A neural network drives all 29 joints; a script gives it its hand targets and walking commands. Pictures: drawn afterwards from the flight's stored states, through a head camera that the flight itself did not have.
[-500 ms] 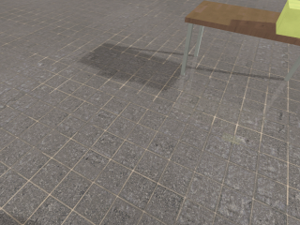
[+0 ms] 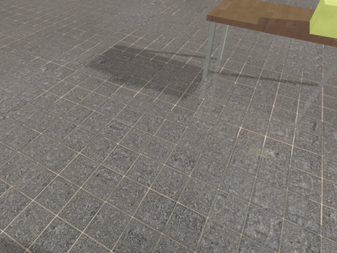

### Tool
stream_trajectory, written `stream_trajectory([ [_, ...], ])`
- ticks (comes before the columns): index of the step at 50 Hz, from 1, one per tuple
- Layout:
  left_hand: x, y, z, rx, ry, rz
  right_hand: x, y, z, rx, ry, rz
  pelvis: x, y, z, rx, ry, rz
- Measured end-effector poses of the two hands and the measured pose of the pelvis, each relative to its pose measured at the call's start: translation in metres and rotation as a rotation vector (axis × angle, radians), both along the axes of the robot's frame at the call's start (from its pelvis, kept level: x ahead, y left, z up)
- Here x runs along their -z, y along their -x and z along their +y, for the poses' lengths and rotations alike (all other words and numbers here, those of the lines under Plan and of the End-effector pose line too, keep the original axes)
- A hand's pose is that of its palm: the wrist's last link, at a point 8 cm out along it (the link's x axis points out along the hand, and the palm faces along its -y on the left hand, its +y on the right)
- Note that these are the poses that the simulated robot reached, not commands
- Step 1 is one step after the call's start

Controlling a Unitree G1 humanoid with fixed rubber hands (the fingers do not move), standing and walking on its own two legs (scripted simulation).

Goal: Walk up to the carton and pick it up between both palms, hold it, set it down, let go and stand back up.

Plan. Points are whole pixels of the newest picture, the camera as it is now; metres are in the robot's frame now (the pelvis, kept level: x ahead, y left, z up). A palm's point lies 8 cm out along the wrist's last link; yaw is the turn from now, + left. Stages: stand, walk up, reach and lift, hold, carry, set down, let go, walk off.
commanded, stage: walk up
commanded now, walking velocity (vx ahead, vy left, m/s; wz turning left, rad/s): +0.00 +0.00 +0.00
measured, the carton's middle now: (334, 16) +1.53 -1.17 -0.05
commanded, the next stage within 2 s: none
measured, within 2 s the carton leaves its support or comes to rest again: neither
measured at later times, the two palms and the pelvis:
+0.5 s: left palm out of the picture +0.15 +0.17 -0.13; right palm out of the picture -0.08 -0.32 -0.15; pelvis +0.01 -0.07 -0.01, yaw -14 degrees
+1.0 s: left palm (180, 239) +0.20 -0.03 -0.12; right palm (335, 187) +0.34 -0.53 -0.13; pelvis +0.24 -0.26 -0.01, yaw -27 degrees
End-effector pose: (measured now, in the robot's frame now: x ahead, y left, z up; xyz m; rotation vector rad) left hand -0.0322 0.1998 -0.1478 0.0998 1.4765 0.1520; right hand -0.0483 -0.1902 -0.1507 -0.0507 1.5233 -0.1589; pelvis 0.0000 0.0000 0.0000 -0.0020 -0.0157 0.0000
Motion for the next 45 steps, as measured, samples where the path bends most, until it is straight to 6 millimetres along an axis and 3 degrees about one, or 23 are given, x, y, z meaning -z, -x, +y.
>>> stream_trajectory([
  [10,0.002,-0.006,0.001,0.003,0.003,-0.021,0.001,-0.004,0.001,0.007,0.013,-0.018,0.001,-0.001,0.004,0.003,-0.003,-0.003],
  [15,0.007,-0.021,0.017,0.079,-0.036,-0.013,0.007,-0.007,-0.026,0.076,0.096,-0.094,0.011,0.008,-0.004,0.099,-0.026,-0.007],
  [18,0.004,-0.053,0.022,0.167,-0.068,-0.056,0.008,-0.003,-0.052,0.119,0.137,-0.122,0.014,0.008,-0.017,0.150,-0.025,0.003],
  [22,-0.006,-0.123,0.003,0.238,-0.052,-0.196,0.002,0.015,-0.099,0.149,0.196,-0.088,0.014,-0.001,-0.045,0.203,-0.013,0.027],
  [27,-0.023,-0.215,-0.063,0.344,-0.042,-0.376,0.007,0.029,-0.155,0.190,0.188,-0.085,0.018,-0.023,-0.096,0.260,-0.019,0.021],
  [30,-0.018,-0.247,-0.107,0.395,-0.072,-0.425,0.029,0.024,-0.191,0.214,0.144,-0.089,0.034,-0.038,-0.132,0.274,-0.003,0.016],
  [33,-0.012,-0.239,-0.139,0.367,-0.071,-0.389,0.034,-0.014,-0.220,0.185,0.103,-0.126,0.034,-0.055,-0.158,0.256,0.004,0.025],
  [37,-0.015,-0.195,-0.169,0.343,-0.052,-0.193,0.005,-0.119,-0.252,0.182,0.082,-0.347,0.012,-0.087,-0.188,0.326,-0.026,0.040],
  [40,-0.022,-0.174,-0.186,0.318,-0.043,-0.055,-0.018,-0.193,-0.277,0.174,0.085,-0.475,0.001,-0.114,-0.209,0.370,-0.042,0.043],
  [42,-0.026,-0.171,-0.196,0.299,-0.045,0.010,-0.025,-0.235,-0.292,0.170,0.089,-0.522,-0.001,-0.135,-0.221,0.398,-0.048,0.042],
  [45,-0.029,-0.183,-0.207,0.272,-0.060,0.066,-0.027,-0.291,-0.312,0.174,0.088,-0.560,0.001,-0.172,-0.237,0.423,-0.057,0.042],
])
